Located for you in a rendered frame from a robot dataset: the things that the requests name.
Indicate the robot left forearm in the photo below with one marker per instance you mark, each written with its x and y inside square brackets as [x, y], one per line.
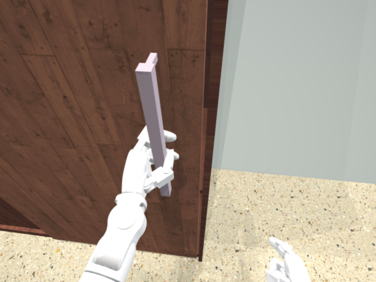
[115, 251]

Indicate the wardrobe door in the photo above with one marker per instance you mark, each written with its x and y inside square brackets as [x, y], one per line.
[70, 112]
[12, 217]

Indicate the handle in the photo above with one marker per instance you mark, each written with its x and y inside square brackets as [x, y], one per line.
[149, 94]

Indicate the robot right hand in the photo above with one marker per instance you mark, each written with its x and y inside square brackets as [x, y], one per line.
[293, 268]

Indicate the robot left hand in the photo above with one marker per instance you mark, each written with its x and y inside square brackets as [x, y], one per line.
[138, 166]

